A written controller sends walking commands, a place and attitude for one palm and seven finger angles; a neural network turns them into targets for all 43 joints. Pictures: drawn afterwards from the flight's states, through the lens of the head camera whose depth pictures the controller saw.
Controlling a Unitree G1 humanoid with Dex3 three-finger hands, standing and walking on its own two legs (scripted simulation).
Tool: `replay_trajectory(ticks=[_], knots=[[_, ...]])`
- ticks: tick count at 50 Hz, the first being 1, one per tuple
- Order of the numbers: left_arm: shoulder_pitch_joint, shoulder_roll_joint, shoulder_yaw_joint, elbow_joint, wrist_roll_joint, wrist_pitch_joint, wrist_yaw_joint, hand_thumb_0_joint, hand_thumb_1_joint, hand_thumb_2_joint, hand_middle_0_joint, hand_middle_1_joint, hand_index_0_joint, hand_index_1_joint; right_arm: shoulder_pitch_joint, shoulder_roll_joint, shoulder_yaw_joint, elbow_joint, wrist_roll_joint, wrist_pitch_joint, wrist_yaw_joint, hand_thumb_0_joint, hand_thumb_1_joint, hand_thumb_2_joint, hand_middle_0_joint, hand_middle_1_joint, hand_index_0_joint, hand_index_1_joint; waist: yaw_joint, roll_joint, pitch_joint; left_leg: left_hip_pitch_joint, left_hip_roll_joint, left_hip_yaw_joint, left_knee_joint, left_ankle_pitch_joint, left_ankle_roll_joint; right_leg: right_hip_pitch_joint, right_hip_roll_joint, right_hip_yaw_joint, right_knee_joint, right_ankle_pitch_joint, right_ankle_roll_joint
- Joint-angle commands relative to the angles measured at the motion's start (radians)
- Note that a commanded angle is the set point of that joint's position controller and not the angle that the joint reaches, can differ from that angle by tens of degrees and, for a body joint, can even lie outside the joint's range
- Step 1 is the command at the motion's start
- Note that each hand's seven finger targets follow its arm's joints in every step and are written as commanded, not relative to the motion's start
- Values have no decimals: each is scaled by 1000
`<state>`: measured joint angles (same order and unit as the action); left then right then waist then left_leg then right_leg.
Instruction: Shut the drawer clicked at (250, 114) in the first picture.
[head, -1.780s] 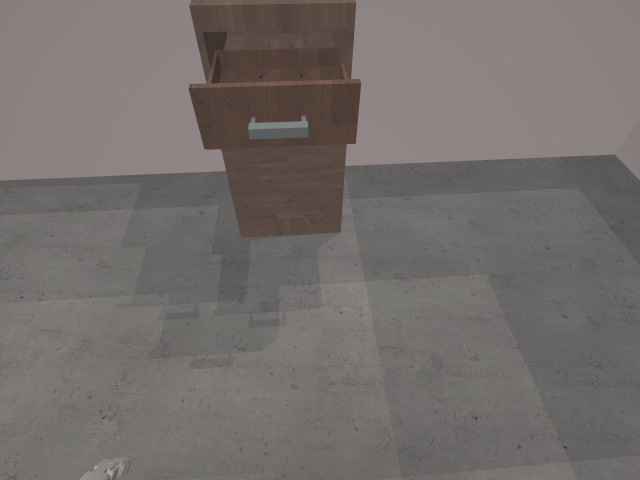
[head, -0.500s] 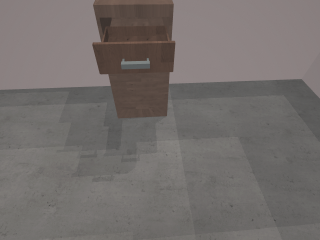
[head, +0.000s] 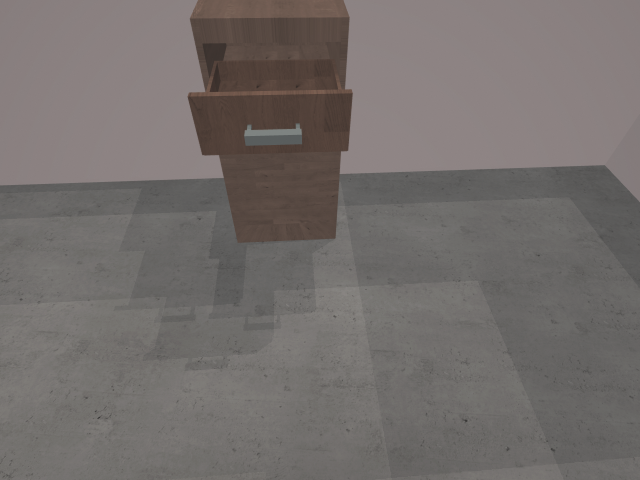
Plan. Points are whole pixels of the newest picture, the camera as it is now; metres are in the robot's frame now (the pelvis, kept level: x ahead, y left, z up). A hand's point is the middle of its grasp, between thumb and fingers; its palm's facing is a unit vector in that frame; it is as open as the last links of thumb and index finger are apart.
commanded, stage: walk to a spot facing it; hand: left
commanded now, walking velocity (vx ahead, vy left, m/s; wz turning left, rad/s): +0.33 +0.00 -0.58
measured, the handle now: (273, 132) +0.86 +0.17 -0.04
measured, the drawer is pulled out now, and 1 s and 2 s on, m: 0.30 0.30 0.30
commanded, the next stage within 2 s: turn to face it in 0.68 s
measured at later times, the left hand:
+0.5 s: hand out of the picture +0.15 +0.13 -0.19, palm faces -0.12 -0.97 -0.22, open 7.4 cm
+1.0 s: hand (250, 392) +0.30 +0.14 -0.21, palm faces -0.15 -0.98 -0.15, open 7.4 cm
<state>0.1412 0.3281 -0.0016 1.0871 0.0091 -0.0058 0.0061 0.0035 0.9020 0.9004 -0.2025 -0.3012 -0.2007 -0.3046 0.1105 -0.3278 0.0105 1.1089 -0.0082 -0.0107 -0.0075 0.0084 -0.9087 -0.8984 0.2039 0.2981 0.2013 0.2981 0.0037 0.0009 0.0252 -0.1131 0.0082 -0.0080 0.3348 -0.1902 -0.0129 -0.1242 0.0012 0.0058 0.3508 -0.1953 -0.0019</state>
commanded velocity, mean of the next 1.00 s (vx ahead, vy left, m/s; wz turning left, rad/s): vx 0.24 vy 0.00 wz -0.11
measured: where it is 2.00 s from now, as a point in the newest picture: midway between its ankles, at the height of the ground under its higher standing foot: outside the picture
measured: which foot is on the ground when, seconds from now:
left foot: down 0.00-0.40, up 0.42-0.86, down 0.88-1.00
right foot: down 0.00-0.20, up 0.22-0.38, down 0.40-0.88, up 0.90-1.00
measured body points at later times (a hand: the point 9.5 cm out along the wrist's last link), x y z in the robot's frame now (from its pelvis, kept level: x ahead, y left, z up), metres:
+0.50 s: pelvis +0.10 -0.06 -0.02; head +0.11 -0.07 +0.43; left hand +0.16 +0.18 -0.17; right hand +0.01 -0.29 -0.18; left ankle +0.05 +0.09 -0.67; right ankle +0.10 -0.14 -0.75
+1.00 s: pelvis +0.29 -0.03 -0.02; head +0.31 +0.00 +0.43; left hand +0.31 +0.20 -0.19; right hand +0.32 -0.27 -0.15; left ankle +0.37 +0.02 -0.75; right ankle +0.16 -0.13 -0.67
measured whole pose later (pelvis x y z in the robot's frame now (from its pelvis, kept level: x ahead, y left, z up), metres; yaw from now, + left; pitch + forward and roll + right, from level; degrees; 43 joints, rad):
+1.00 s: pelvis +0.29 -0.03 -0.02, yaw -14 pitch -2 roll -2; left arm 0.34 0.17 0.05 1.10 0.02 -0.02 0.03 0.00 0.91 0.90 -0.20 -0.30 -0.20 -0.30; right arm 0.18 -0.12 -0.04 1.00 0.00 -0.05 -0.03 -0.01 -0.94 -0.90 0.20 0.30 0.20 0.30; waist 0.02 -0.05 0.06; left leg -0.35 0.00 0.12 0.59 -0.21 0.09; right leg -0.31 -0.02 -0.03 1.12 -0.49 0.00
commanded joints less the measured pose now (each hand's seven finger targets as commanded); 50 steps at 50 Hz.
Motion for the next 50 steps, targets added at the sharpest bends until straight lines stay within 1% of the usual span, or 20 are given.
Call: replay_trajectory(ticks=[1, 7, 9, 11, 15, 17, 18, 19, 20, 21, 24, 28, 34, 39, 42, 43, 44, 45, 46, 50], knots=[[58, 87, 18, -31, 5, 2, 6, 0, 900, 900, -200, -300, -200, -300, 56, -76, -16, -26, -11, -3, -4, 0, -900, -900, 200, 300, 200, 300, 0, -25, -52, 8, 98, -31, 12, -79, 18, -41, -100, 122, -44, -104, -23], [99, 93, 55, -91, 12, 16, -24, 0, 900, 900, -200, -300, -200, -300, 118, -111, -54, -67, -17, -4, -4, 0, -900, -900, 200, 300, 200, 300, -9, 9, 118, -80, 131, -59, 34, -424, 61, -266, -41, 186, 45, -397, -72], [76, 44, 56, -124, 10, 5, -32, 0, 900, 900, -200, -300, -200, -300, 192, -142, -73, -66, -16, -18, -10, 0, -900, -900, 200, 300, 200, 300, -45, 140, 127, 26, 249, -201, -80, -458, 124, -406, 38, 73, 272, -294, -50], [-24, 23, 62, -181, 11, -6, -36, 0, 900, 900, -200, -300, -200, -300, 272, -149, -89, -60, -12, -40, -15, 0, -900, -900, 200, 300, 200, 300, -83, 196, 130, 141, 401, -306, -167, -290, 222, -571, -14, 3, 529, -323, -21], [35, -40, 67, -174, 7, -16, -51, 0, 900, 900, -200, -300, -200, -300, 209, -96, -85, -76, -21, -57, -18, 0, -900, -900, 200, 300, 200, 300, -15, 128, 88, 74, 365, -61, -72, 51, 169, -412, -94, -26, 440, -275, -19], [182, -61, 72, -121, 10, -17, -57, 0, 900, 900, -200, -300, -200, -300, 155, -93, -85, -84, -21, -53, -14, 0, -900, -900, 200, 300, 200, 300, 59, 100, 24, -48, 285, 80, 83, 54, 109, -137, -33, -114, 280, -112, -27], [319, -36, 81, -71, 15, -22, -51, 0, 900, 900, -200, -300, -200, -300, 148, -82, -86, -84, -14, -53, -10, 0, -900, -900, 200, 300, 200, 300, 119, 11, -30, -137, 227, 147, 269, 69, 78, 52, 13, -141, 209, -31, -37], [453, 63, 106, -34, 23, -37, -35, 0, 900, 900, -200, -300, -200, -300, 151, -26, -73, -104, -1, -55, 2, 0, -900, -900, 200, 300, 200, 300, 172, -233, -83, -336, 139, 226, 578, -97, 30, 230, -155, 115, 60, -186, -94], [511, 146, 118, -24, 9, -47, -18, 0, 900, 900, -200, -300, -200, -300, 123, 30, -60, -154, 0, -60, 8, 0, -900, -900, 200, 300, 200, 300, 159, -405, -69, -537, 40, 172, 838, -378, 2, 236, -377, 581, -137, -225, -183], [466, 131, 116, -38, -3, -46, -3, 0, 900, 900, -200, -300, -200, -300, 95, 7, -69, -155, -5, -54, 9, 0, -900, -900, 200, 300, 200, 300, 137, -264, -41, -576, 84, 69, 915, -343, 18, 218, -392, 602, -167, -247, -220], [284, 36, 89, -84, 7, -52, 5, 0, 900, 900, -200, -300, -200, -300, 82, 37, -73, -129, -15, -47, 14, 0, -900, -900, 200, 300, 200, 300, 56, -69, 65, -537, 150, 28, 903, -158, 9, -27, -325, 422, -169, -256, -220], [270, -16, 75, -68, 13, -68, 9, 0, 900, 900, -200, -300, -200, -300, 166, 85, -76, -94, -20, -20, 17, 0, -900, -900, 200, 300, 200, 300, -9, -60, 60, -482, 143, 58, 797, -51, -18, -90, -243, 217, -177, -23, -185], [333, -42, 65, -28, 13, -82, 16, 0, 900, 900, -200, -300, -200, -300, 45, 105, -75, -149, -15, -26, 30, 0, -900, -900, 200, 300, 200, 300, 19, -85, 79, -544, 130, 80, 592, 19, -24, 27, -217, 150, -167, 167, -189], [343, -39, 68, -14, 18, -73, 25, 0, 900, 900, -200, -300, -200, -300, -20, 126, -67, -177, -8, -41, 31, 0, -900, -900, 200, 300, 200, 300, 38, -102, 97, -399, 88, 111, 380, -13, 6, 35, -215, 123, -98, 343, -164], [312, -39, 72, -11, 14, -67, 30, 0, 900, 900, -200, -300, -200, -300, 184, 106, -70, -110, -12, -45, 13, 0, -900, -900, 200, 300, 200, 300, -51, -75, 16, -139, 16, 139, 221, 78, 44, 34, -155, 4, 140, 527, -108], [326, -56, 68, -13, 7, -63, 30, 0, 900, 900, -200, -300, -200, -300, 302, 61, -78, -75, -17, -49, 4, 0, -900, -900, 200, 300, 200, 300, -88, -12, -57, 44, 53, 74, 187, 201, 71, -41, -119, -22, 324, 439, -75], [378, -108, 63, -20, -5, -59, 27, 0, 900, 900, -200, -300, -200, -300, 382, -32, -95, -66, -26, -52, -8, 0, -900, -900, 200, 300, 200, 300, -89, 191, -160, 225, 284, -213, 145, 451, 168, -228, -5, -105, 592, 28, -21], [395, -127, 52, -38, -5, -60, 28, 0, 900, 900, -200, -300, -200, -300, 402, -62, -92, -63, -11, -40, -13, 0, -900, -900, 200, 300, 200, 300, -61, 289, -207, 242, 423, -407, 36, 636, 269, -323, 43, -68, 831, -430, -8], [346, -101, 52, -53, 2, -49, 32, 0, 900, 900, -200, -300, -200, -300, 338, -50, -86, -84, -3, -29, -16, 0, -900, -900, 200, 300, 200, 300, -41, 167, -125, 121, 422, -419, 2, 558, 305, -344, -10, -19, 904, -418, -15], [254, -126, 65, -51, 12, -10, 20, 0, 900, 900, -200, -300, -200, -300, 168, 67, -58, -115, -3, -41, -22, 0, -900, -900, 200, 300, 200, 300, 24, 109, 9, -168, 247, -189, -71, 415, 208, -314, -87, 1, 836, -197, 26]])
